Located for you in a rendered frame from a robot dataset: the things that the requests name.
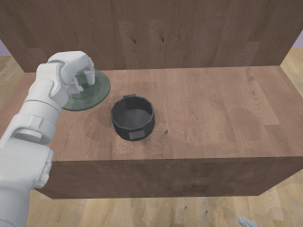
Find right robot hand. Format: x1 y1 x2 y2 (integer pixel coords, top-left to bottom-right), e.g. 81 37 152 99
238 216 258 227

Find pot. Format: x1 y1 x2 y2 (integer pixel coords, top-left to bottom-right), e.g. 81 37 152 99
111 94 155 142

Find lid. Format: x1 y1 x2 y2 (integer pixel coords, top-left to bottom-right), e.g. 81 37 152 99
62 69 111 112

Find left robot upper arm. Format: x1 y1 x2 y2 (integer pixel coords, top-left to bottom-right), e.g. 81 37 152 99
0 137 54 227

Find robot left forearm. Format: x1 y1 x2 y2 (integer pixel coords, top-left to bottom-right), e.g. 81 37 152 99
0 58 75 154

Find knob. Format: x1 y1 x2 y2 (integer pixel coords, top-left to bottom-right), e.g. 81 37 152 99
75 73 89 89

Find table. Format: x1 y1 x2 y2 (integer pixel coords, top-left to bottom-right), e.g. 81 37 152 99
0 0 303 200

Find left robot hand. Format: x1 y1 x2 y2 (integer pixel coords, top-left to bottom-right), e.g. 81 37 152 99
48 51 96 95

